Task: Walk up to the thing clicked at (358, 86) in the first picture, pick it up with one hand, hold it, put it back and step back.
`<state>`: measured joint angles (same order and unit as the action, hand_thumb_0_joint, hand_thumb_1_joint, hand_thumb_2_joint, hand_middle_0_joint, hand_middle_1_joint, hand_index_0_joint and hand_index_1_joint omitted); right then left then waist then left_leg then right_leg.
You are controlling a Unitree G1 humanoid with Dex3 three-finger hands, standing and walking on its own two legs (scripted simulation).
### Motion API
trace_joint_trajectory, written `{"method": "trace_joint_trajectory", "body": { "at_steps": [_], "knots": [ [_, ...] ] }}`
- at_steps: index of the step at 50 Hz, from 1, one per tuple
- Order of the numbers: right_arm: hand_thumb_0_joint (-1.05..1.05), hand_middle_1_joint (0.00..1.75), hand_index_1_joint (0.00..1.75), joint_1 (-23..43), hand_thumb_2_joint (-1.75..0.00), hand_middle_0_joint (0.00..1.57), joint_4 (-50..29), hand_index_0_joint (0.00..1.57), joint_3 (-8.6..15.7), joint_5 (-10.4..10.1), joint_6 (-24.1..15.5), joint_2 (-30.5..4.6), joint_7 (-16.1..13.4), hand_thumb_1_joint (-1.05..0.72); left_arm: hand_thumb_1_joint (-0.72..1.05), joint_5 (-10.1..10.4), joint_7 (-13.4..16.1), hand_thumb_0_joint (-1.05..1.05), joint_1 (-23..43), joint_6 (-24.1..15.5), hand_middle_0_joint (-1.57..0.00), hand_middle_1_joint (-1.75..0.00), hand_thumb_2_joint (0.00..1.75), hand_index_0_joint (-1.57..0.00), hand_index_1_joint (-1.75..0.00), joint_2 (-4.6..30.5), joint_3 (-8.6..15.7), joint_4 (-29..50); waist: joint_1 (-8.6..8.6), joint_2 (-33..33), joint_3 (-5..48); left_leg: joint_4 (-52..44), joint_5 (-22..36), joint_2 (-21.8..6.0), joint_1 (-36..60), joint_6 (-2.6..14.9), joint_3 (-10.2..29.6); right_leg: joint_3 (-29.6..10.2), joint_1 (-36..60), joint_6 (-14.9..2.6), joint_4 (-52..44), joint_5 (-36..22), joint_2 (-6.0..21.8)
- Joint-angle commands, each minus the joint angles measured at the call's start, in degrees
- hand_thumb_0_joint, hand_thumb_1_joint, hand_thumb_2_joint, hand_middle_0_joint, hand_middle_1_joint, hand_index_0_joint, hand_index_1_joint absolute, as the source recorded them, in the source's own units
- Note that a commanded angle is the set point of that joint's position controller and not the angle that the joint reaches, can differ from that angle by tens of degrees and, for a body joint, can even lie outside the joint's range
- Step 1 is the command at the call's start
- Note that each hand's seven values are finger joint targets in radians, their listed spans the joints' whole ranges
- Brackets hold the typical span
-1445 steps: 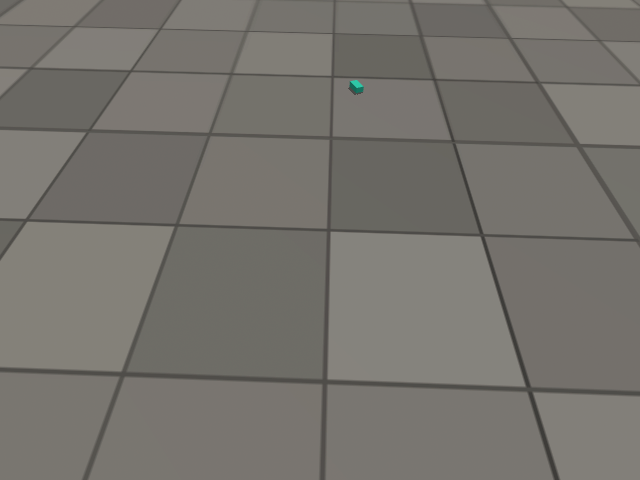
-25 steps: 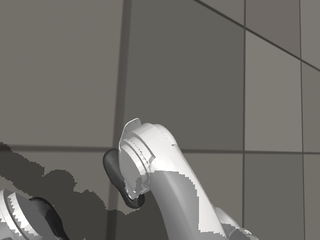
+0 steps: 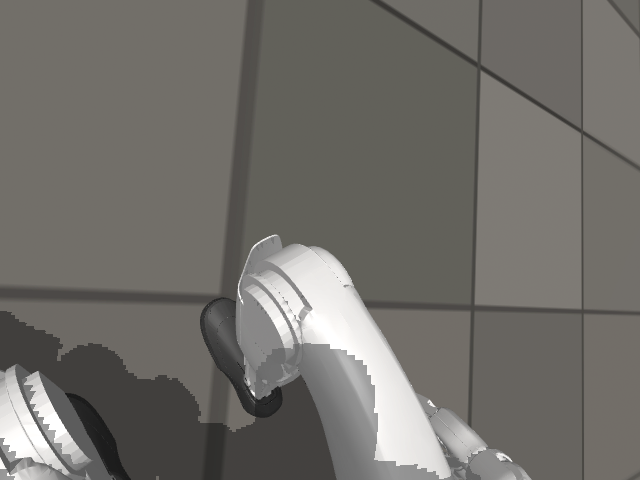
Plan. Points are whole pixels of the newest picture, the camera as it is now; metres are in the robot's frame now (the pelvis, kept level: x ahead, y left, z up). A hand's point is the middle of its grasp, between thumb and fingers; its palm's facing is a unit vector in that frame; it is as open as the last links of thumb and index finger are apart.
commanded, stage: rest palm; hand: left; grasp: from above
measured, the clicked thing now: out of the picture +0.53 +0.35 -0.30
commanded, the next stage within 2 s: none
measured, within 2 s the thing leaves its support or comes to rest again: neither
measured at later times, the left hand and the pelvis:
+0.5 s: hand out of the picture +0.50 +0.32 -0.25, palm faces -0.46 -0.12 -0.88, open 12.1 cm; pelvis +0.00 +0.00 +0.00, yaw +0 degrees
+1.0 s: hand out of the picture +0.50 +0.34 -0.26, palm faces -0.47 -0.13 -0.87, open 11.4 cm; pelvis +0.00 +0.00 +0.00, yaw +0 degrees
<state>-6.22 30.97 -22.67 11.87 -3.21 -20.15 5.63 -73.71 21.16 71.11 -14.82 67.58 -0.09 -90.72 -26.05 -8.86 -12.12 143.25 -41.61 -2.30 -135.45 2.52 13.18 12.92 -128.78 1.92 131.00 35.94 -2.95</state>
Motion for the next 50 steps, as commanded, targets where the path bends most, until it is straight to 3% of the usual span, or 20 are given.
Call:
{"method": "trace_joint_trajectory", "body": {
  "at_steps": [1,3,4,7,8,11,16,18,22,26,28,29,30,32,35,36,39,43,46,50],
  "knots": [
    [0.00,0.30,0.30,-12.1,-0.90,0.20,2.4,0.20,5.5,0.3,0.8,-19.2,-0.8,-0.90,-0.26,1.2,3.0,0.00,14.9,-0.6,-0.30,-0.76,0.76,-0.29,-0.76,10.7,0.5,7.0,-4.41,37.7,38.1,-13.5,19.8,-2.7,33.5,-2.27,-1.0,2.9,20.2,-3.35,-10.0,-15.4,-1.7],
    [0.00,0.30,0.30,-12.3,-0.90,0.20,2.5,0.20,5.7,0.3,0.6,-19.1,-0.8,-0.90,-0.26,0.9,3.2,0.00,14.3,-0.6,-0.32,-0.75,0.78,-0.30,-0.77,8.9,-0.5,5.6,-4.82,36.7,36.0,-13.8,18.2,-2.5,32.8,-2.20,-0.8,3.1,18.8,-3.42,-9.9,-14.3,-1.8],
    [0.00,0.30,0.30,-12.4,-0.90,0.20,3.3,0.20,4.7,0.4,0.5,-18.3,-0.7,-0.90,-0.23,0.8,3.2,0.00,14.7,-0.6,-0.32,-0.74,0.75,-0.31,-0.75,9.2,-0.3,6.1,-4.77,37.4,35.8,-13.7,18.7,-2.6,32.9,-2.38,-0.7,2.9,18.3,-3.39,-9.9,-14.4,-1.5],
    [0.00,0.30,0.30,-12.6,-0.90,0.20,3.1,0.20,5.0,0.3,0.3,-18.6,-0.8,-0.90,-0.23,0.4,3.8,0.00,15.8,-0.6,-0.34,-0.74,0.74,-0.33,-0.74,10.7,0.0,7.2,-4.47,37.8,37.3,-14.3,18.3,-2.6,33.4,-2.23,-0.9,2.6,20.0,-3.17,-9.6,-14.9,-1.6],
    [0.00,0.30,0.30,-11.4,-0.90,0.20,2.3,0.20,5.3,0.3,0.0,-19.0,-0.9,-0.90,-0.21,0.9,4.1,0.00,15.9,-0.5,-0.33,-0.74,0.73,-0.33,-0.74,10.4,-0.2,7.3,-4.10,37.1,37.7,-13.7,18.7,-2.6,33.3,-2.19,-0.9,2.7,19.4,-3.30,-9.6,-15.2,-1.7],
    [0.00,0.30,0.30,-11.9,-0.90,0.20,3.3,0.20,4.9,0.4,-0.2,-18.6,-1.0,-0.90,-0.19,1.1,4.9,0.00,14.7,-0.5,-0.35,-0.71,0.72,-0.35,-0.72,9.2,-0.7,4.3,-5.17,35.7,36.8,-14.0,17.4,-2.5,31.4,-1.90,-1.1,2.9,21.4,-2.95,-9.9,-15.2,-1.9],
    [0.00,0.30,0.30,-12.1,-0.90,0.20,3.5,0.20,4.7,0.4,-0.9,-18.8,-1.0,-0.90,-0.18,0.6,5.0,0.00,15.1,0.3,-0.35,-0.71,0.68,-0.35,-0.71,10.4,0.1,4.7,-4.73,37.1,36.8,-13.7,18.6,-2.6,32.5,-2.26,-0.8,2.5,18.7,-3.21,-9.3,-15.2,-1.3],
    [0.00,0.30,0.30,-11.6,-0.90,0.20,3.4,0.20,4.4,0.2,-1.0,-18.7,-1.0,-0.90,-0.17,1.3,5.1,0.00,14.5,0.7,-0.37,-0.70,0.68,-0.37,-0.70,9.6,-0.6,3.0,-5.10,35.0,35.6,-13.6,15.6,-2.3,29.8,-1.84,-1.3,2.5,19.5,-3.10,-9.9,-13.9,-1.6],
    [0.00,0.30,0.30,-11.4,-0.90,0.20,2.2,0.20,4.6,0.1,-1.5,-19.0,-1.4,-0.90,-0.17,1.0,5.3,0.00,16.2,0.9,-0.38,-0.69,0.67,-0.37,-0.69,13.2,0.9,5.9,-3.93,35.3,39.0,-13.0,16.2,-2.2,28.8,-1.50,-2.4,1.8,23.2,-3.02,-9.9,-15.3,-1.8],
    [0.00,0.30,0.30,-13.1,-0.90,0.20,3.4,0.20,4.5,0.2,-1.5,-19.3,-1.4,-0.90,-0.14,0.9,5.4,0.00,15.9,1.2,-0.38,-0.68,0.65,-0.39,-0.68,13.8,2.3,6.0,-4.26,37.7,39.9,-13.1,19.3,-2.5,31.8,-2.13,-1.6,2.3,22.3,-3.31,-9.4,-16.6,-1.5],
    [0.00,0.30,0.30,-12.0,-0.90,0.20,2.8,0.20,4.4,0.0,-1.4,-19.1,-1.4,-0.90,-0.14,1.6,5.0,0.00,13.2,1.7,-0.40,-0.67,0.65,-0.39,-0.67,12.9,1.4,2.5,-4.44,35.1,37.8,-12.9,17.2,-2.4,28.9,-1.66,-2.1,2.0,23.4,-3.24,-9.8,-15.4,-1.9],
    [0.00,0.30,0.30,-12.7,-0.90,0.20,3.0,0.20,3.6,0.0,-1.2,-18.9,-1.3,-0.90,-0.13,1.2,4.9,0.00,14.5,1.7,-0.40,-0.67,0.65,-0.40,-0.67,14.1,2.2,4.7,-4.53,36.2,38.5,-12.8,18.1,-2.5,29.7,-1.72,-2.0,2.0,23.5,-3.11,-9.7,-16.0,-1.7],
    [0.00,0.30,0.30,-12.6,-0.90,0.20,2.5,0.20,4.3,0.2,-1.2,-19.6,-1.4,-0.90,-0.13,1.1,4.7,0.00,15.0,1.8,-0.40,-0.66,0.64,-0.40,-0.66,12.7,1.5,5.0,-4.91,36.8,37.8,-12.8,17.9,-2.3,29.3,-1.81,-2.0,2.1,22.5,-3.31,-9.6,-15.9,-1.6],
    [0.00,0.30,0.30,-12.0,-0.90,0.20,2.7,0.20,3.6,0.1,-0.9,-18.9,-1.4,-0.90,-0.12,1.4,4.4,0.00,12.6,2.1,-0.41,-0.67,0.63,-0.41,-0.67,13.4,2.0,2.0,-4.44,35.0,36.5,-13.0,15.8,-2.4,27.1,-1.67,-2.4,2.2,23.5,-3.26,-10.3,-14.3,-1.8],
    [0.00,0.30,0.30,-11.9,-0.90,0.20,2.0,0.20,4.1,0.3,-0.7,-19.7,-1.7,-0.90,-0.10,1.8,3.6,0.00,13.0,1.6,-0.44,-0.66,0.64,-0.43,-0.66,13.9,1.8,4.0,-4.43,33.5,36.2,-12.5,14.1,-2.2,26.0,-1.26,-2.9,1.9,24.8,-3.21,-11.0,-13.3,-1.9],
    [0.00,0.30,0.30,-12.4,-0.90,0.20,2.1,0.20,4.4,0.2,-0.8,-20.0,-1.7,-0.90,-0.10,1.9,3.1,0.00,14.8,1.2,-0.43,-0.67,0.64,-0.43,-0.67,14.4,2.3,8.3,-4.15,35.0,38.1,-12.4,15.9,-2.2,28.1,-1.45,-2.7,1.8,24.5,-3.27,-10.6,-14.5,-1.6],
    [0.00,0.30,0.30,-12.5,-0.90,0.20,2.6,0.20,4.5,0.4,-0.6,-19.5,-1.6,-0.90,-0.09,2.5,2.3,0.00,14.6,0.5,-0.42,-0.68,0.61,-0.43,-0.66,14.0,2.0,9.5,-3.98,37.1,40.8,-11.9,20.2,-2.5,32.0,-1.74,-2.4,1.9,25.1,-3.32,-10.3,-16.9,-1.8],
    [0.00,0.30,0.30,-12.3,-0.90,0.20,2.7,0.20,4.1,0.6,0.1,-19.1,-1.5,-0.90,-0.07,2.5,2.3,0.00,12.3,-0.2,-0.45,-0.64,0.62,-0.45,-0.64,12.5,1.1,5.0,-4.59,34.1,37.5,-12.3,17.9,-2.4,28.7,-1.66,-2.2,2.4,25.7,-3.30,-10.9,-15.4,-2.1],
    [0.00,0.30,0.30,-11.6,-0.90,0.20,1.5,0.20,4.3,0.8,0.3,-19.4,-1.4,-0.90,-0.06,1.6,2.5,0.00,15.4,-1.0,-0.45,-0.64,0.62,-0.46,-0.64,13.1,0.8,9.5,-3.96,37.7,38.8,-12.7,20.5,-2.5,32.4,-2.00,-1.9,2.6,23.9,-3.40,-10.2,-16.5,-2.2],
    [0.00,0.30,0.30,-11.7,-0.90,0.20,3.0,0.20,3.7,0.9,0.7,-19.2,-1.0,-0.90,-0.04,1.6,2.8,0.00,13.6,-0.9,-0.46,-0.64,0.60,-0.47,-0.63,11.4,0.4,6.4,-4.75,37.3,37.0,-12.5,21.7,-2.8,33.3,-2.46,-0.8,3.2,21.0,-3.58,-10.3,-16.4,-2.0]
  ]
}}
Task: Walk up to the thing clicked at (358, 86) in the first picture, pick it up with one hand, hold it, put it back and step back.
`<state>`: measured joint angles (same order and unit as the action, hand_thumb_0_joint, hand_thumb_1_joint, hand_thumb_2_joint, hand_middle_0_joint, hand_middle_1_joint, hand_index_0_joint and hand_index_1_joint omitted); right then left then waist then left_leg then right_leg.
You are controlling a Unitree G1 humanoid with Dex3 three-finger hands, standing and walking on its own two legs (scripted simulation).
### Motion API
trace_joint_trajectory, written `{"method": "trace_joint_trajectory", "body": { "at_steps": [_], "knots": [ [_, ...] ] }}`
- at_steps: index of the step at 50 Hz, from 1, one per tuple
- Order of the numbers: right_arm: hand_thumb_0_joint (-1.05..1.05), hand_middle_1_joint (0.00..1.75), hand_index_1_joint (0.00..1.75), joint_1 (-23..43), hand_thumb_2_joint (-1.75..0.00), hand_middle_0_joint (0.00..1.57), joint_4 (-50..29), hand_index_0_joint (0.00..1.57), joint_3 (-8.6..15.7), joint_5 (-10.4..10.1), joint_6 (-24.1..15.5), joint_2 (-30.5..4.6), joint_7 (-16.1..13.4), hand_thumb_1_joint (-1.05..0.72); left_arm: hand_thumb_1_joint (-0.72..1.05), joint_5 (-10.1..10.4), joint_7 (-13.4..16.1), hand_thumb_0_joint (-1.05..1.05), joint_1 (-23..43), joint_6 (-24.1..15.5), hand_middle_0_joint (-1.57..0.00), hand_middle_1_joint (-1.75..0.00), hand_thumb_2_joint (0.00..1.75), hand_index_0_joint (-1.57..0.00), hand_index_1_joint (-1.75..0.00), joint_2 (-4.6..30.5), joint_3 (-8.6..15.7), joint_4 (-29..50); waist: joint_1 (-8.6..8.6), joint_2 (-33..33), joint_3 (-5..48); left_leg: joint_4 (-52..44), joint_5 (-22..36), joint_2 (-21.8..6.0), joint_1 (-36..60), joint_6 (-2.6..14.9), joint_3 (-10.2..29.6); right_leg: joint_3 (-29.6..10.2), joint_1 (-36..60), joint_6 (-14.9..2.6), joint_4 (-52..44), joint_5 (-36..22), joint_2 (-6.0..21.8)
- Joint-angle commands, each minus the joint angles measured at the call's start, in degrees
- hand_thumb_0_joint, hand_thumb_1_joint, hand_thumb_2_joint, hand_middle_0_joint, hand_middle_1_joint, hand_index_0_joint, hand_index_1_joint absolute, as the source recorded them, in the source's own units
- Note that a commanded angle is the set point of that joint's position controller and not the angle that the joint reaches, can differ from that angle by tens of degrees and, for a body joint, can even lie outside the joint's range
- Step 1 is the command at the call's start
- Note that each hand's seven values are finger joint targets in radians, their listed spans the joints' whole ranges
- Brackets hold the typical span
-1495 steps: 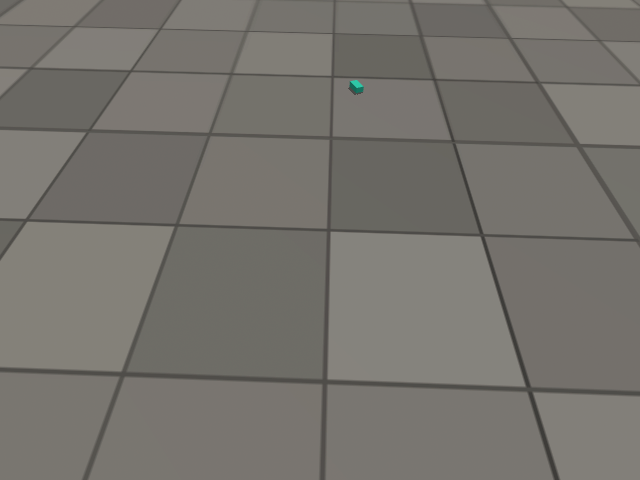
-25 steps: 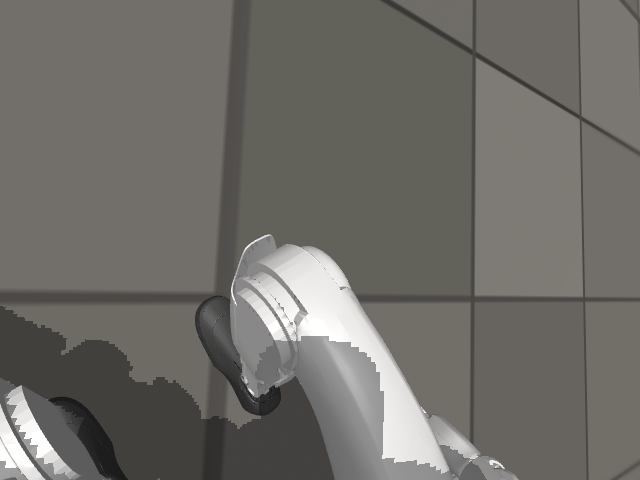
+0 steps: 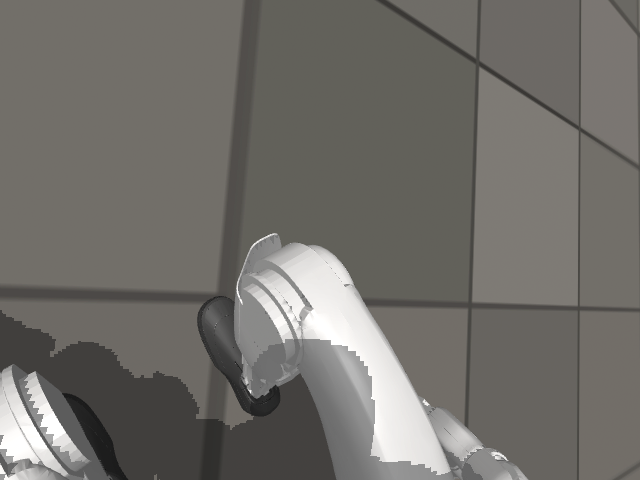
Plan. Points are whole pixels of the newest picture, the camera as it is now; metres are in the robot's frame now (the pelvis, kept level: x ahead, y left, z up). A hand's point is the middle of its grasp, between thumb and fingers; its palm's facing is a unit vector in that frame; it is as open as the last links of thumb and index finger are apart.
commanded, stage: rest palm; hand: left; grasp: from above
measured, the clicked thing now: out of the picture +0.53 +0.36 -0.30
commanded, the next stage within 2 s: none
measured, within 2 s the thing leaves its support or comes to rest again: neither
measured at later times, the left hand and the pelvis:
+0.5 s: hand out of the picture +0.50 +0.33 -0.26, palm faces -0.47 -0.12 -0.87, open 11.3 cm; pelvis +0.00 +0.00 +0.00, yaw +0 degrees
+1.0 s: hand out of the picture +0.50 +0.34 -0.26, palm faces -0.48 -0.14 -0.87, open 11.2 cm; pelvis +0.00 +0.00 +0.00, yaw +0 degrees
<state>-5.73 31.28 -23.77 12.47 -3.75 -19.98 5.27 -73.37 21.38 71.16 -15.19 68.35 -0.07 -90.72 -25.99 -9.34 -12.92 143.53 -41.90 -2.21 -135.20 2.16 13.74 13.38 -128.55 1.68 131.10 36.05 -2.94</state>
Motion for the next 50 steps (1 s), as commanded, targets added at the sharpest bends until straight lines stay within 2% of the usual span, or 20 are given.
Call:
{"method": "trace_joint_trajectory", "body": {
  "at_steps": [1,2,4,7,11,13,16,17,18,21,22,26,30,33,37,39,40,41,44,50],
  "knots": [
    [0.00,0.30,0.30,-12.6,-0.90,0.20,2.4,0.20,4.7,0.3,1.2,-19.2,-0.7,-0.90,-0.04,1.0,2.8,0.00,13.0,-0.5,-0.46,-0.64,0.60,-0.47,-0.63,10.4,0.2,5.5,-4.88,37.1,37.2,-13.4,21.5,-2.8,33.1,-2.01,-1.3,2.7,21.1,-3.25,-10.4,-16.1,-2.0],
    [0.00,0.30,0.30,-11.2,-0.90,0.20,0.9,0.20,5.5,0.2,0.9,-19.8,-0.8,-0.90,-0.05,1.1,3.0,0.00,15.0,-0.9,-0.46,-0.64,0.60,-0.46,-0.63,11.0,0.0,8.3,-4.48,37.3,38.0,-13.3,21.0,-2.7,32.5,-1.64,-1.8,2.5,22.2,-3.02,-10.4,-16.6,-2.2],
    [0.00,0.30,0.30,-11.9,-0.90,0.20,1.9,0.20,5.9,0.3,0.8,-19.8,-0.7,-0.90,-0.07,0.3,3.7,0.00,14.5,-0.6,-0.43,-0.65,0.59,-0.44,-0.64,11.8,1.0,7.0,-3.98,38.2,38.0,-13.8,21.4,-2.8,33.3,-2.10,-1.5,2.7,20.9,-3.27,-10.2,-16.4,-2.0],
    [0.00,0.30,0.30,-12.9,-0.90,0.20,3.1,0.20,5.1,0.6,0.7,-19.2,-0.5,-0.90,-0.06,0.5,3.8,0.00,13.7,-0.6,-0.44,-0.64,0.59,-0.45,-0.63,9.5,0.2,5.4,-5.08,36.9,36.2,-13.5,21.0,-2.9,33.0,-2.15,-0.7,3.1,19.3,-3.13,-10.2,-15.8,-1.8],
    [0.00,0.30,0.30,-12.0,-0.90,0.20,2.1,0.20,5.7,0.4,0.2,-19.6,-0.6,-0.90,-0.07,0.2,4.5,0.00,15.4,-0.3,-0.45,-0.64,0.61,-0.45,-0.64,11.5,0.8,6.9,-4.54,38.5,38.2,-14.3,19.4,-2.8,33.2,-2.02,-1.2,2.6,20.3,-2.97,-9.9,-15.5,-1.7],
    [0.00,0.30,0.30,-11.7,-0.90,0.20,2.7,0.20,5.7,0.3,0.0,-19.2,-0.5,-0.90,-0.07,0.5,4.6,0.00,13.3,0.2,-0.45,-0.63,0.61,-0.45,-0.63,9.5,-0.3,3.6,-4.87,36.8,36.7,-14.2,18.3,-2.8,32.0,-1.82,-1.3,2.7,20.3,-2.85,-10.1,-15.0,-2.0],
    [0.00,0.30,0.30,-11.9,-0.90,0.20,2.0,0.20,5.3,0.2,-0.3,-19.6,-0.6,-0.90,-0.06,0.9,4.7,0.00,12.8,0.4,-0.45,-0.63,0.60,-0.45,-0.63,9.4,-0.8,3.0,-5.32,34.7,34.5,-14.2,15.7,-2.4,29.4,-1.34,-1.7,2.3,20.6,-2.73,-10.6,-13.8,-1.9],
    [0.00,0.30,0.30,-12.3,-0.90,0.20,2.8,0.20,5.0,0.1,-0.3,-19.2,-0.6,-0.90,-0.05,0.9,4.9,0.00,15.3,0.3,-0.45,-0.64,0.59,-0.45,-0.64,11.4,0.7,6.3,-4.64,36.9,36.8,-14.4,16.8,-2.7,30.8,-1.78,-1.3,2.3,20.5,-2.83,-10.2,-14.4,-1.7],
    [0.00,0.30,0.30,-12.5,-0.90,0.20,2.7,0.20,5.3,0.2,-0.3,-19.3,-0.6,-0.90,-0.06,0.5,5.0,0.00,15.6,0.5,-0.44,-0.65,0.59,-0.45,-0.64,11.5,0.7,6.5,-4.53,37.9,38.0,-14.5,18.4,-2.8,32.8,-1.95,-1.1,2.3,20.5,-2.83,-9.8,-15.3,-1.6],
    [0.00,0.30,0.30,-12.0,-0.90,0.20,2.6,0.20,4.6,0.2,-0.3,-18.9,-0.6,-0.90,-0.05,1.3,4.7,0.00,12.8,0.9,-0.46,-0.64,0.60,-0.46,-0.63,9.7,0.0,2.7,-5.36,35.5,36.6,-14.2,17.5,-2.8,30.7,-1.66,-1.2,2.3,21.1,-2.73,-10.3,-14.7,-1.8],
    [0.00,0.30,0.30,-12.1,-0.90,0.20,2.7,0.20,4.4,0.2,-0.3,-19.0,-0.6,-0.90,-0.07,1.3,4.8,0.00,14.6,0.6,-0.45,-0.63,0.62,-0.45,-0.63,10.8,0.4,5.7,-5.17,36.6,38.2,-13.9,18.2,-2.8,31.7,-1.66,-1.4,2.1,22.0,-2.68,-10.3,-15.4,-1.7],
    [0.00,0.30,0.30,-12.3,-0.90,0.20,2.6,0.20,4.6,0.2,-0.4,-19.3,-1.0,-0.90,-0.08,1.4,5.0,0.00,13.4,0.9,-0.44,-0.65,0.61,-0.44,-0.64,11.8,0.3,3.0,-5.03,34.2,36.7,-13.2,16.1,-2.3,27.2,-1.02,-3.0,1.7,25.1,-2.58,-10.8,-15.2,-2.1],
    [0.00,0.30,0.30,-12.8,-0.90,0.20,2.8,0.20,4.7,0.3,-0.5,-20.0,-1.2,-0.90,-0.09,1.1,5.3,0.00,14.4,0.6,-0.44,-0.64,0.62,-0.43,-0.65,13.9,2.1,5.1,-4.50,36.7,38.5,-13.1,18.3,-2.5,29.5,-1.64,-2.2,2.2,23.8,-3.04,-10.3,-16.0,-1.9],
    [0.00,0.30,0.30,-13.1,-0.90,0.20,2.5,0.20,4.7,0.3,-0.5,-19.9,-1.2,-0.90,-0.06,0.8,5.3,0.00,15.0,0.7,-0.44,-0.65,0.60,-0.45,-0.65,13.7,2.2,6.6,-4.57,37.8,39.3,-13.2,19.2,-2.6,31.5,-1.71,-1.9,2.1,22.9,-3.10,-10.1,-16.2,-1.7],
    [0.00,0.30,0.30,-11.9,-0.90,0.20,1.9,0.20,4.4,0.3,-0.3,-19.3,-1.1,-0.90,-0.06,0.7,5.0,0.00,12.3,1.4,-0.45,-0.64,0.60,-0.45,-0.64,12.7,1.8,2.7,-4.61,35.9,37.1,-13.3,17.5,-2.7,29.3,-1.59,-2.0,2.3,22.8,-3.05,-10.5,-15.0,-2.0],
    [0.00,0.30,0.30,-12.7,-0.90,0.20,1.9,0.20,5.2,0.2,-0.4,-20.4,-1.2,-0.90,-0.07,0.7,4.6,0.00,14.6,1.3,-0.44,-0.65,0.62,-0.44,-0.65,13.4,1.9,7.0,-4.64,37.2,37.2,-13.2,17.5,-2.5,28.9,-1.53,-2.6,1.9,23.0,-3.12,-10.6,-15.3,-1.8],
    [0.00,0.30,0.30,-12.7,-0.90,0.20,2.0,0.20,5.1,0.3,-0.3,-19.8,-1.2,-0.90,-0.09,0.6,4.6,0.00,12.8,1.7,-0.43,-0.66,0.62,-0.43,-0.66,13.1,1.9,3.1,-4.46,35.9,36.9,-13.4,16.6,-2.6,28.5,-1.54,-2.5,2.0,23.5,-3.17,-10.7,-14.7,-2.0],
    [0.00,0.30,0.30,-12.6,-0.90,0.20,2.0,0.20,5.2,0.2,-0.4,-20.3,-1.1,-0.90,-0.07,0.8,4.4,0.00,14.1,1.4,-0.45,-0.65,0.62,-0.45,-0.65,13.8,2.4,6.9,-4.07,37.0,37.9,-12.8,18.0,-2.6,29.3,-1.63,-2.5,2.1,22.7,-3.20,-10.6,-15.5,-1.9],
    [0.00,0.30,0.30,-13.3,-0.90,0.20,2.2,0.20,5.0,0.4,-0.1,-20.1,-0.9,-0.90,-0.05,1.0,3.3,0.00,13.5,1.4,-0.46,-0.64,0.60,-0.46,-0.64,13.0,2.4,8.0,-4.61,37.6,38.8,-12.8,21.3,-2.8,32.2,-1.85,-1.8,2.2,22.4,-3.15,-10.3,-17.0,-1.6],
    [0.00,0.30,0.30,-12.3,-0.90,0.20,2.0,0.20,4.6,0.6,0.8,-19.8,-0.9,-0.90,-0.03,1.3,2.5,0.00,13.4,0.5,-0.46,-0.65,0.60,-0.47,-0.64,11.8,1.2,6.4,-4.62,37.8,37.9,-13.1,21.2,-3.0,33.0,-2.25,-1.1,2.7,21.3,-3.46,-10.5,-15.8,-1.9]
  ]
}}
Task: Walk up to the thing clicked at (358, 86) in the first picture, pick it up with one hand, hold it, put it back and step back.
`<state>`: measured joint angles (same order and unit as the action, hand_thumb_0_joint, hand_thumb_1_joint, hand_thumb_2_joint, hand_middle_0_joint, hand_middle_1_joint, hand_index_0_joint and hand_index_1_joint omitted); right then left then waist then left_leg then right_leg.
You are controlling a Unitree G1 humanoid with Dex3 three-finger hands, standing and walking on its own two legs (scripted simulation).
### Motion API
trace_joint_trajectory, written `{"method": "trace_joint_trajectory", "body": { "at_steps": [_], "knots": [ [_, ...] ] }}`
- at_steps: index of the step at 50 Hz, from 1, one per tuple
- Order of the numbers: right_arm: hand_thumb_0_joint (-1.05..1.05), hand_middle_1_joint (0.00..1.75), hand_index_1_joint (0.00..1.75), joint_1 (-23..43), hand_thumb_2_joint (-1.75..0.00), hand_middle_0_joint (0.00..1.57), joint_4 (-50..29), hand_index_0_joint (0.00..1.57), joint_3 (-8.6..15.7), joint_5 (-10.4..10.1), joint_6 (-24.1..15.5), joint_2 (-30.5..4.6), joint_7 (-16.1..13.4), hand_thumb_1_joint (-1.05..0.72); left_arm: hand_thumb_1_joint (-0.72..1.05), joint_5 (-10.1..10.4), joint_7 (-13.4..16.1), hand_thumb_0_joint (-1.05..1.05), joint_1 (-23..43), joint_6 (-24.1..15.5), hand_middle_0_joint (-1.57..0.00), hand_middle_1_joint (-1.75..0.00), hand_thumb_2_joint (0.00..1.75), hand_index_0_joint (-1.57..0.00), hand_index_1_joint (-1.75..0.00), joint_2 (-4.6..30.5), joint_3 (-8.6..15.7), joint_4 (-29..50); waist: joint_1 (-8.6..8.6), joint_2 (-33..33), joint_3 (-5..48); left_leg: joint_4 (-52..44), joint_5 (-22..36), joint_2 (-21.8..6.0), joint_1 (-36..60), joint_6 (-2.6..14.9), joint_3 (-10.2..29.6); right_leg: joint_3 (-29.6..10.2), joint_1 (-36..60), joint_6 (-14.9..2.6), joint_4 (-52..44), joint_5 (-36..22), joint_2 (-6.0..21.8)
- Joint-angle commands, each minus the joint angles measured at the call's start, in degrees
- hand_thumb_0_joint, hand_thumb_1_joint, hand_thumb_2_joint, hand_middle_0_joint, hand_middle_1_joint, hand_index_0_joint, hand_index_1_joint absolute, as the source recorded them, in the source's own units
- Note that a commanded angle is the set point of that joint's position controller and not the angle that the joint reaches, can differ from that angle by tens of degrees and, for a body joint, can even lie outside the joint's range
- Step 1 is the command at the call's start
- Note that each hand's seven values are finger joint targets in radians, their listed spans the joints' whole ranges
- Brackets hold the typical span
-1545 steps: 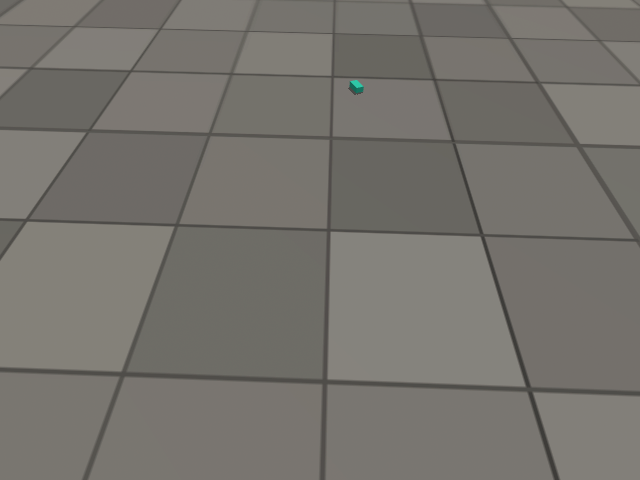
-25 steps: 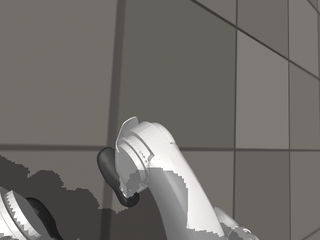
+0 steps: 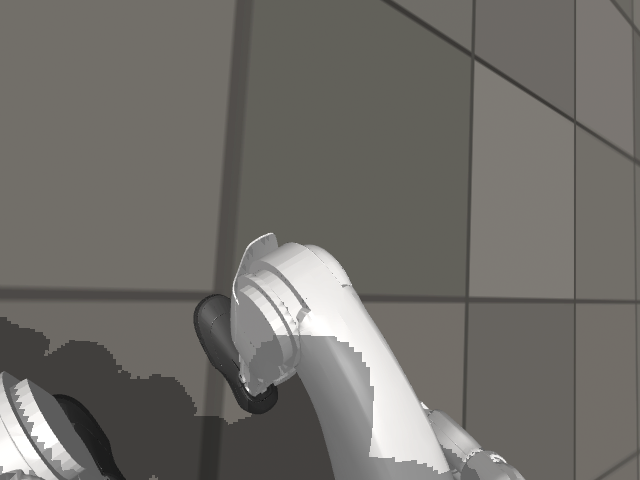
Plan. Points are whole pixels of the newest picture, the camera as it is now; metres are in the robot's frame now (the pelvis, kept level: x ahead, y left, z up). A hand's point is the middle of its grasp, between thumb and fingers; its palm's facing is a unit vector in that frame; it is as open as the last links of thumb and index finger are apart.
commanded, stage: rest palm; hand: left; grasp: from above
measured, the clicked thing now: out of the picture +0.53 +0.36 -0.30
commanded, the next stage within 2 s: go down in 1.40 s
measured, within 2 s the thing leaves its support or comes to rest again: neither
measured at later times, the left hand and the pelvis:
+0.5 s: hand out of the picture +0.49 +0.33 -0.26, palm faces -0.46 -0.12 -0.88, open 11.6 cm; pelvis +0.00 +0.00 +0.00, yaw +0 degrees
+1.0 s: hand out of the picture +0.50 +0.34 -0.27, palm faces -0.49 -0.14 -0.86, open 11.8 cm; pelvis +0.00 +0.00 +0.00, yaw +0 degrees
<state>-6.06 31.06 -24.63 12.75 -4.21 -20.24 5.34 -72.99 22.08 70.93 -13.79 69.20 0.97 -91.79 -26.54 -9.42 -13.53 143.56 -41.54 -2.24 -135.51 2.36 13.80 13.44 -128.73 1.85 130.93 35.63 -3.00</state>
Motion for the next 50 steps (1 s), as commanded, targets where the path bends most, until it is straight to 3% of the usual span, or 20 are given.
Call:
{"method": "trace_joint_trajectory", "body": {
  "at_steps": [1,5,8,9,12,16,18,22,24,25,28,30,34,37,42,45,50],
  "knots": [
    [0.00,0.30,0.30,-11.8,-0.90,0.20,2.1,0.20,5.2,0.4,1.3,-19.4,-0.9,-0.90,-0.02,1.0,1.5,0.00,12.8,-1.0,-0.46,-0.64,0.58,-0.47,-0.63,10.2,-0.3,6.9,-4.33,38.2,37.7,-13.2,21.2,-2.9,33.4,-2.56,-1.0,2.8,21.2,-3.64,-10.2,-15.4,-1.7],
    [0.00,0.30,0.30,-11.0,-0.90,0.20,2.0,0.20,4.9,0.5,1.6,-19.4,-1.1,-0.90,-0.03,1.0,1.9,0.00,12.1,-2.0,-0.47,-0.66,0.63,-0.47,-0.65,10.3,-1.1,6.0,-4.05,36.0,36.4,-13.2,18.3,-2.7,30.9,-1.96,-1.8,2.5,23.1,-3.37,-10.8,-14.4,-2.1],
    [0.00,0.30,0.30,-11.5,-0.90,0.20,2.5,0.20,4.6,0.7,1.5,-18.9,-1.0,-0.90,-0.05,0.8,2.2,0.00,13.2,-2.4,-0.44,-0.66,0.60,-0.45,-0.65,11.2,-0.1,8.9,-3.59,38.0,38.4,-12.9,20.8,-2.8,33.7,-2.17,-1.5,2.4,22.2,-3.33,-10.5,-15.8,-1.8],
    [0.00,0.30,0.30,-10.9,-0.90,0.20,2.3,0.20,4.8,0.8,1.4,-19.1,-1.0,-0.90,-0.05,0.9,2.3,0.00,11.7,-2.3,-0.45,-0.65,0.59,-0.45,-0.64,9.8,-0.9,6.6,-3.96,37.1,37.2,-12.8,20.2,-2.8,33.4,-2.13,-1.3,2.6,21.2,-3.43,-10.5,-15.0,-1.9],
    [0.00,0.30,0.30,-11.3,-0.90,0.20,2.3,0.20,4.9,0.7,1.3,-19.3,-1.1,-0.90,-0.07,0.5,3.7,0.00,13.7,-2.6,-0.43,-0.66,0.61,-0.43,-0.66,11.4,-0.2,8.0,-4.14,37.1,38.0,-13.9,18.9,-2.8,33.2,-2.13,-1.0,2.8,22.1,-3.32,-10.2,-14.8,-1.9],
    [0.00,0.30,0.30,-10.3,-0.90,0.20,2.3,0.20,4.6,0.7,0.8,-19.0,-1.2,-0.90,-0.09,0.6,4.9,0.00,12.2,-2.2,-0.43,-0.64,0.63,-0.42,-0.65,9.4,-1.1,4.7,-4.78,35.8,35.8,-13.9,17.3,-2.9,31.7,-2.03,-0.8,2.9,20.8,-3.21,-10.2,-14.0,-2.0],
    [0.00,0.30,0.30,-11.0,-0.90,0.20,2.5,0.20,4.5,0.6,0.5,-18.8,-1.2,-0.90,-0.11,-0.1,5.5,0.00,14.5,-1.9,-0.40,-0.67,0.63,-0.40,-0.67,11.3,0.0,7.6,-4.05,37.2,38.3,-13.8,18.4,-2.8,32.8,-2.00,-1.2,2.4,21.4,-2.98,-10.0,-15.3,-1.7],
    [0.00,0.30,0.30,-11.0,-0.90,0.20,2.6,0.20,4.9,0.4,-0.1,-19.2,-1.3,-0.90,-0.12,0.6,6.1,0.00,13.3,-0.8,-0.41,-0.66,0.66,-0.40,-0.67,10.3,-0.8,4.5,-4.85,35.4,35.8,-13.9,16.2,-2.7,30.2,-1.78,-1.4,2.4,21.2,-3.03,-10.2,-14.2,-1.9],
    [0.00,0.30,0.30,-11.6,-0.90,0.20,3.3,0.20,5.3,0.4,-0.5,-19.5,-1.2,-0.90,-0.13,0.4,6.0,0.00,15.5,-0.6,-0.39,-0.68,0.65,-0.39,-0.68,11.9,0.8,7.8,-3.96,39.5,38.2,-14.0,18.3,-3.0,33.3,-2.64,-0.8,2.5,19.0,-3.41,-9.3,-14.5,-1.3],
    [0.00,0.30,0.30,-11.3,-0.90,0.20,3.1,0.20,5.2,0.4,-0.7,-19.0,-1.1,-0.90,-0.12,0.6,5.7,0.00,12.9,0.0,-0.40,-0.68,0.65,-0.40,-0.68,10.2,-0.3,4.1,-4.46,37.8,36.7,-14.0,17.3,-2.9,32.2,-2.17,-1.3,2.1,19.8,-3.24,-9.7,-14.1,-1.6],
    [0.00,0.30,0.30,-11.1,-0.90,0.20,2.5,0.20,4.6,0.2,-0.7,-18.7,-1.0,-0.90,-0.12,0.9,5.3,0.00,14.2,0.1,-0.40,-0.66,0.65,-0.40,-0.67,12.2,1.1,8.0,-3.95,38.0,39.5,-13.6,18.0,-2.9,31.6,-2.05,-1.6,1.9,22.4,-2.97,-9.7,-15.4,-1.4],
    [0.00,0.30,0.30,-11.4,-0.90,0.20,2.7,0.20,5.9,0.2,-0.7,-19.7,-1.3,-0.90,-0.14,1.1,4.7,0.00,13.1,0.6,-0.39,-0.68,0.65,-0.39,-0.68,11.3,0.5,5.4,-4.42,37.0,38.1,-13.6,17.2,-2.8,30.9,-1.97,-2.0,1.9,22.2,-3.22,-10.1,-14.6,-1.7],
    [0.00,0.30,0.30,-11.5,-0.90,0.20,2.3,0.20,4.9,0.2,-0.3,-19.2,-1.3,-0.90,-0.13,1.3,4.0,0.00,12.6,0.6,-0.40,-0.68,0.67,-0.39,-0.69,11.9,0.8,5.7,-4.23,34.6,38.3,-12.5,16.7,-2.5,27.7,-1.60,-2.7,1.9,24.8,-3.12,-10.7,-15.1,-1.7],
    [0.00,0.30,0.30,-12.7,-0.90,0.20,2.7,0.20,5.5,0.3,0.0,-19.8,-1.3,-0.90,-0.13,1.4,3.0,0.00,14.4,0.4,-0.39,-0.69,0.66,-0.39,-0.70,13.7,2.2,9.8,-3.64,38.2,40.7,-12.4,20.2,-2.7,31.4,-1.99,-2.6,1.7,24.8,-3.43,-10.4,-16.7,-1.6],
    [0.00,0.30,0.30,-12.0,-0.90,0.20,1.6,0.20,4.8,0.3,0.9,-19.5,-1.1,-0.90,-0.13,1.3,1.4,0.00,12.2,0.0,-0.39,-0.69,0.66,-0.39,-0.69,12.1,1.1,7.6,-4.29,35.9,38.7,-12.0,20.3,-2.6,29.9,-1.88,-2.3,1.9,24.4,-3.57,-10.5,-16.5,-1.7],
    [0.00,0.30,0.30,-12.5,-0.90,0.20,1.5,0.20,4.9,0.3,1.3,-19.6,-1.2,-0.90,-0.13,1.5,1.1,0.00,11.3,-0.4,-0.38,-0.69,0.66,-0.38,-0.69,12.3,1.2,6.8,-3.78,35.3,37.4,-12.3,19.5,-2.4,29.2,-1.84,-2.6,1.9,25.3,-3.57,-10.8,-15.9,-1.6],
    [0.00,0.30,0.30,-12.1,-0.90,0.20,1.4,0.20,4.9,0.6,2.0,-20.1,-1.4,-0.90,-0.13,1.4,1.2,0.00,14.1,-1.9,-0.38,-0.70,0.67,-0.38,-0.70,14.1,2.1,12.5,-3.62,39.5,39.8,-12.6,22.2,-2.8,34.5,-2.49,-1.7,2.2,23.2,-3.78,-10.6,-16.3,-1.5]
  ]
}}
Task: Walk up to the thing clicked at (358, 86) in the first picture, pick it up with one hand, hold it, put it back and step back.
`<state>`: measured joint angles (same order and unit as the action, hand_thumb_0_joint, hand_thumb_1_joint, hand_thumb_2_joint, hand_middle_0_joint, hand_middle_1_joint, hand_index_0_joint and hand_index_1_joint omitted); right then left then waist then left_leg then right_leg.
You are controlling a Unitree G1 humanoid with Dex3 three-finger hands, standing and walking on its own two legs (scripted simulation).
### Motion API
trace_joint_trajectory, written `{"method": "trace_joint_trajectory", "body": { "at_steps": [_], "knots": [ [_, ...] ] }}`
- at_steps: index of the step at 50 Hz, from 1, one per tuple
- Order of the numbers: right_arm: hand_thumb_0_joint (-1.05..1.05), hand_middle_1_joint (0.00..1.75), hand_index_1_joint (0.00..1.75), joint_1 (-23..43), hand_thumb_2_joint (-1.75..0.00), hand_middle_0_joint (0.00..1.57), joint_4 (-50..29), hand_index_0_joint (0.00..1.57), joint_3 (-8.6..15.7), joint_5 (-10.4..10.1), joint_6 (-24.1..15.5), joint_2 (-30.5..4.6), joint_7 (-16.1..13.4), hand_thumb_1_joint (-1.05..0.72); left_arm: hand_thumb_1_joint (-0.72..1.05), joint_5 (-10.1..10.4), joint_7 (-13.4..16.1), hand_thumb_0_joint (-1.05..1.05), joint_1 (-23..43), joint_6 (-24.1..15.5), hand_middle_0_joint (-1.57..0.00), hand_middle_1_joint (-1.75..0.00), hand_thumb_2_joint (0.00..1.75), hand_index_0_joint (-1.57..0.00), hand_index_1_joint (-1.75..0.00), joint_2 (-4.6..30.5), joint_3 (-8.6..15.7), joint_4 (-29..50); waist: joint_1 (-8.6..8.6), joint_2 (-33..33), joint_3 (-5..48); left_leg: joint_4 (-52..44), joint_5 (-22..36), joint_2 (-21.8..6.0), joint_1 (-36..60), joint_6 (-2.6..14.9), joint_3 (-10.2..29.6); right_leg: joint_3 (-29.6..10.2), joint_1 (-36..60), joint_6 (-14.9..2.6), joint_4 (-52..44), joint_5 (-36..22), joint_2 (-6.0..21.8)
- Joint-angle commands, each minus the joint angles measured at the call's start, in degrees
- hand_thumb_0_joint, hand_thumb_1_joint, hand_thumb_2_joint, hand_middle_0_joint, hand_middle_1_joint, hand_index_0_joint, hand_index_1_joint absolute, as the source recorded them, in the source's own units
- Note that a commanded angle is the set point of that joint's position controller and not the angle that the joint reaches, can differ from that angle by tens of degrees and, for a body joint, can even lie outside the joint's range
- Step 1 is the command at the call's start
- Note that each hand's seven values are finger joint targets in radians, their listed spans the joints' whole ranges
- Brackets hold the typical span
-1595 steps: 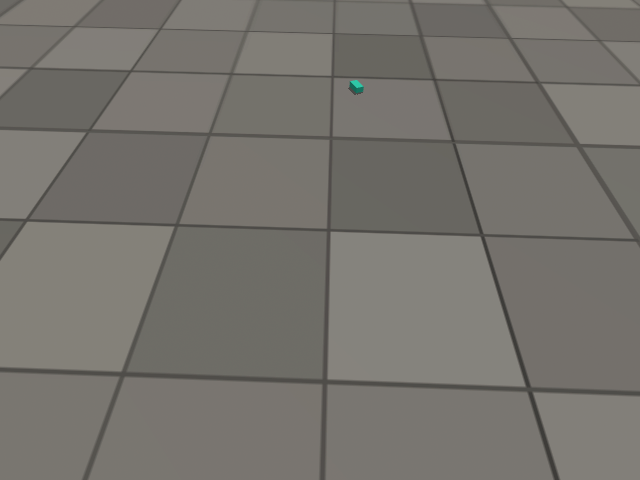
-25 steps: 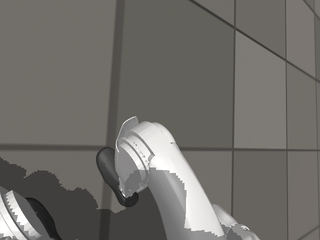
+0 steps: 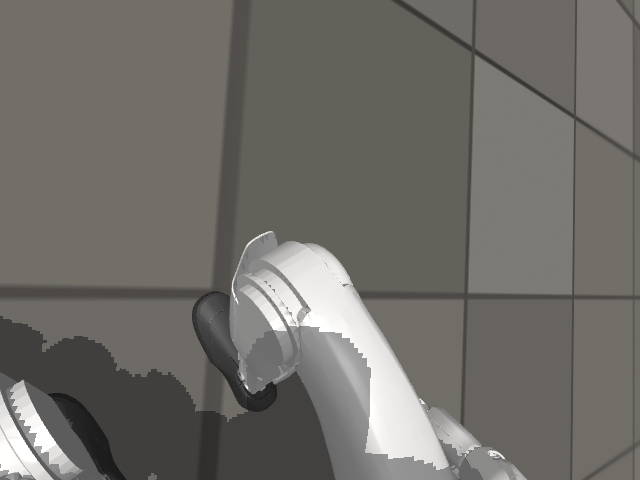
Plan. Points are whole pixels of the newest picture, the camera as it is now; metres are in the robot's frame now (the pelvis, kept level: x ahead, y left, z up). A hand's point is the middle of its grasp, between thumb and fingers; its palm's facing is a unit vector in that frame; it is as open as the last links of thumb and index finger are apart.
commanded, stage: rest palm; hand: left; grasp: from above
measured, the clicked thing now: out of the picture +0.52 +0.36 -0.30
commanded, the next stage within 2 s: go down in 0.40 s
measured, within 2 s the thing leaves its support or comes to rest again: neither
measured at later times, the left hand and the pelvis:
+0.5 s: hand out of the picture +0.49 +0.33 -0.27, palm faces -0.46 -0.13 -0.88, open 12.3 cm; pelvis +0.00 +0.00 +0.00, yaw +0 degrees
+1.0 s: hand out of the picture +0.50 +0.38 -0.16, palm faces -0.43 -0.10 -0.90, open 13.2 cm; pelvis +0.00 +0.00 +0.02, yaw +2 degrees
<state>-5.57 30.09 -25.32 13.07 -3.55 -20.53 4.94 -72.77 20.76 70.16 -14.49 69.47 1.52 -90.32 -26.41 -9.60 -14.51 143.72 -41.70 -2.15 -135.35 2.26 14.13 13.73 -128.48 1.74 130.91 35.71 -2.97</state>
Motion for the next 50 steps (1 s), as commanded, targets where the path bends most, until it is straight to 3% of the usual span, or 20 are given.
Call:
{"method": "trace_joint_trajectory", "body": {
  "at_steps": [1,5,6,7,11,14,18,22,24,25,26,27,29,30,34,37,41,44,47,50],
  "knots": [
    [0.00,0.30,0.30,-12.7,-0.90,0.20,2.1,0.20,5.9,0.5,1.4,-19.7,-1.1,-0.90,-0.14,0.6,2.6,0.00,14.0,-1.1,-0.36,-0.71,0.66,-0.37,-0.70,13.0,0.8,9.2,-3.54,38.8,41.0,-13.1,21.7,-2.9,35.3,-2.30,-1.7,2.0,22.5,-3.69,-10.3,-15.5,-1.8],
    [0.00,0.30,0.30,-11.4,-0.90,0.20,2.3,0.20,5.5,0.5,1.5,-19.4,-0.9,-0.90,-0.17,0.7,3.1,0.00,11.9,-1.3,-0.36,-0.71,0.69,-0.36,-0.71,9.8,-0.8,5.1,-4.51,37.1,37.0,-13.2,20.4,-3.0,32.6,-2.42,-1.2,2.8,20.2,-3.75,-10.3,-14.5,-1.9],
    [0.00,0.30,0.30,-11.9,-0.90,0.20,2.9,0.20,5.8,0.5,1.4,-19.4,-0.8,-0.90,-0.17,0.7,3.1,0.00,13.8,-1.6,-0.37,-0.70,0.69,-0.36,-0.71,10.7,-0.8,8.7,-4.38,39.0,37.7,-13.0,20.6,-3.0,33.0,-2.20,-1.8,2.3,20.8,-3.44,-10.4,-15.2,-2.0],
    [0.00,0.30,0.30,-11.5,-0.90,0.20,2.6,0.20,5.5,0.6,1.6,-19.3,-1.0,-0.90,-0.18,0.3,3.5,0.00,12.5,-1.4,-0.35,-0.71,0.70,-0.34,-0.72,9.8,-1.1,4.1,-4.56,36.7,37.0,-13.3,19.0,-2.9,32.0,-2.24,-1.3,2.8,20.0,-3.63,-10.6,-14.0,-1.9],
    [0.00,0.30,0.30,-11.7,-0.90,0.20,3.7,0.20,5.6,0.5,1.1,-19.3,-0.9,-0.90,-0.19,0.7,4.6,0.00,15.6,-2.1,-0.35,-0.71,0.71,-0.35,-0.72,10.4,-0.9,8.1,-4.49,38.6,37.8,-13.8,18.9,-3.1,32.8,-2.45,-0.9,3.0,19.6,-3.37,-10.3,-14.4,-1.8],
    [0.00,0.30,0.30,-11.4,-0.90,0.20,3.4,0.20,5.2,0.6,0.5,-18.8,-0.8,-0.90,-0.18,1.0,5.0,0.00,12.3,-1.9,-0.35,-0.73,0.71,-0.35,-0.73,8.3,-2.2,4.0,-5.24,34.7,36.2,-14.0,16.4,-2.9,30.6,-1.75,-1.4,2.7,21.2,-2.85,-10.7,-13.6,-1.9],
    [0.00,0.30,0.30,-11.8,-0.90,0.20,3.6,0.20,6.1,0.3,-0.4,-19.4,-1.0,-0.90,-0.21,0.5,6.3,0.00,15.1,-1.8,-0.32,-0.74,0.72,-0.32,-0.75,10.6,-1.1,7.1,-4.33,37.0,38.4,-14.0,17.8,-2.8,32.4,-1.99,-1.4,2.2,20.6,-3.00,-9.8,-14.8,-1.7],
    [0.00,0.30,0.30,-11.2,-0.90,0.20,3.9,0.20,5.1,0.3,-1.0,-18.6,-0.7,-0.90,-0.23,0.5,7.2,0.00,13.4,-0.6,-0.31,-0.74,0.74,-0.30,-0.75,8.5,-1.5,3.8,-5.21,36.1,37.7,-13.2,18.6,-2.8,31.3,-1.95,-1.5,2.1,20.3,-2.88,-9.9,-15.5,-1.5],
    [0.00,0.30,0.30,-11.7,-0.90,0.20,4.2,0.20,5.0,0.2,-1.3,-18.6,-0.8,-0.90,-0.24,0.3,7.7,0.00,15.2,-0.2,-0.30,-0.76,0.74,-0.29,-0.77,11.5,-0.1,6.4,-4.48,38.1,39.4,-13.6,18.8,-2.8,32.1,-2.03,-1.8,1.6,21.1,-2.84,-9.9,-15.8,-1.4],
    [0.00,0.30,0.30,-12.1,-0.90,0.20,4.4,0.20,6.1,0.0,-1.3,-19.4,-1.0,-0.90,-0.24,0.2,7.9,0.00,16.2,0.2,-0.30,-0.76,0.74,-0.29,-0.77,12.4,0.3,6.8,-4.00,39.6,39.9,-14.1,19.6,-3.0,33.7,-2.39,-1.6,1.7,20.3,-3.13,-9.5,-15.9,-1.5],
    [0.00,0.30,0.30,-11.6,-0.90,0.20,4.4,0.20,5.6,0.1,-1.3,-18.9,-0.8,-0.90,-0.32,-0.3,8.1,0.00,16.4,0.5,-0.27,-0.84,0.82,-0.25,-0.85,13.3,1.1,6.7,-3.53,40.9,41.1,-13.7,20.1,-3.1,33.8,-2.53,-1.6,1.9,20.3,-3.25,-9.3,-16.1,-1.4],
    [0.00,0.30,0.30,-11.8,-0.90,0.20,4.1,0.20,6.1,0.2,-1.4,-19.4,-0.8,-0.90,-0.25,-0.3,8.1,0.00,15.5,0.9,-0.27,-0.85,0.74,-0.28,-0.84,13.0,1.2,5.7,-3.75,40.4,40.8,-13.7,19.7,-3.0,34.0,-2.46,-1.6,1.9,20.0,-3.37,-9.4,-15.6,-1.4],
    [0.00,0.30,0.30,-12.4,-0.90,0.20,4.0,0.20,6.7,-0.1,-1.6,-19.6,-0.7,-0.90,-0.35,0.0,7.7,0.00,16.1,1.6,-0.24,-0.87,0.85,-0.23,-0.89,12.4,0.9,7.1,-4.13,41.1,41.2,-13.7,19.6,-2.8,33.3,-2.18,-2.4,1.4,21.4,-3.21,-9.5,-16.2,-1.5],
    [0.00,0.30,0.30,-12.5,-0.90,0.20,3.7,0.20,6.9,-0.2,-1.5,-19.8,-0.7,-0.90,-0.36,0.1,7.8,0.00,17.0,2.1,-0.23,-0.89,0.86,-0.22,-0.90,14.3,2.6,7.9,-3.59,40.7,42.8,-13.7,19.0,-2.8,32.9,-2.23,-2.4,1.6,21.8,-3.39,-9.6,-16.0,-1.5],
    [0.00,0.30,0.30,-13.8,-0.90,0.20,3.0,0.20,7.8,-0.6,-1.1,-19.5,-0.4,-0.90,-0.40,0.4,5.0,0.00,15.3,3.9,-0.21,-0.91,0.89,-0.19,-0.93,14.1,3.6,9.4,-3.33,39.1,42.8,-13.0,18.9,-2.4,29.8,-1.61,-4.0,0.5,24.6,-3.44,-10.5,-16.5,-1.5],
    [0.00,0.30,0.30,-13.5,-0.90,0.20,1.8,0.20,9.1,-1.2,-0.4,-18.7,0.0,-0.90,-0.43,1.4,1.5,0.00,16.3,4.7,-0.19,-0.94,0.91,-0.17,-0.96,14.2,3.9,17.1,-0.50,42.8,49.1,-13.1,22.2,-2.5,32.8,-2.03,-4.7,0.1,26.5,-3.91,-10.9,-18.0,-1.5],
    [0.00,0.30,0.30,-15.2,-0.90,0.20,1.1,0.20,11.1,-1.9,2.3,-18.6,0.4,-0.91,-0.41,2.3,-4.2,0.00,7.2,6.0,-0.18,-0.95,0.91,-0.16,-0.97,14.5,6.5,16.9,1.81,39.6,49.6,-14.1,21.8,-1.7,29.1,-1.98,-5.6,-0.2,29.5,-4.32,-11.7,-18.2,-1.3],
    [0.00,0.30,0.30,-16.2,-0.90,0.20,-0.4,0.20,13.5,-2.6,4.7,-18.5,0.5,-0.91,-0.40,3.5,-9.0,0.00,6.9,6.1,-0.17,-0.98,0.90,-0.17,-0.98,11.3,6.4,26.6,3.16,41.2,53.4,-15.1,25.5,-1.5,32.9,-2.36,-5.7,-0.4,29.2,-4.85,-12.3,-19.9,-1.1],
    [0.00,0.30,0.30,-16.5,-0.90,0.20,-1.7,0.20,15.8,-4.0,6.1,-18.0,0.6,-0.90,-0.33,6.0,-13.6,0.00,8.4,5.3,-0.16,-1.02,0.83,-0.20,-0.98,4.8,3.2,34.9,3.77,40.5,51.9,-17.3,23.4,-0.6,33.8,-2.53,-5.5,-0.4,24.5,-5.41,-13.3,-16.1,-1.0],
    [0.00,0.30,0.30,-18.4,-0.90,0.20,-1.5,0.20,18.7,-5.0,7.6,-18.0,0.3,-0.90,-0.28,7.4,-17.4,0.00,5.6,4.8,-0.18,-1.00,0.80,-0.22,-0.95,4.5,4.4,39.9,5.72,39.4,55.9,-19.5,23.1,-0.1,36.9,-2.55,-6.3,-1.5,26.0,-5.52,-15.4,-15.4,-0.7]
  ]
}}
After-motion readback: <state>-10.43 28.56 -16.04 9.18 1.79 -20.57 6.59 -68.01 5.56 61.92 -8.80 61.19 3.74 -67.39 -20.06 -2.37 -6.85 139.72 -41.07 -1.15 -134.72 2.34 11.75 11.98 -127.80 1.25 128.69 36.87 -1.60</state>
